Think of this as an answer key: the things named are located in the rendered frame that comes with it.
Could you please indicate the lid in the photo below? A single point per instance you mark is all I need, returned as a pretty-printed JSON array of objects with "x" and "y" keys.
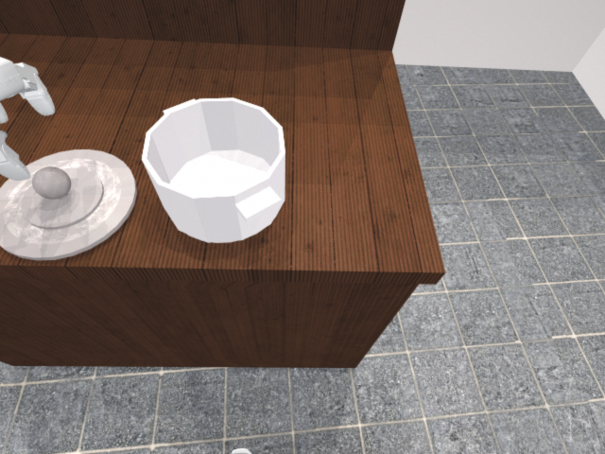
[{"x": 102, "y": 194}]

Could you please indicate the pot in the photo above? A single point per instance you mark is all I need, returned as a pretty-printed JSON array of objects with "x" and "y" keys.
[{"x": 218, "y": 167}]

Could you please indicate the robot left hand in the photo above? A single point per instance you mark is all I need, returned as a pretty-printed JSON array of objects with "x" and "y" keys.
[{"x": 23, "y": 79}]

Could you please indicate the knob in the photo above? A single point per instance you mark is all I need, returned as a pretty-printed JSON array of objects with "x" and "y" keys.
[{"x": 51, "y": 182}]

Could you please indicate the table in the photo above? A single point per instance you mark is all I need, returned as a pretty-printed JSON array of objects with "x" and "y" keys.
[{"x": 314, "y": 289}]

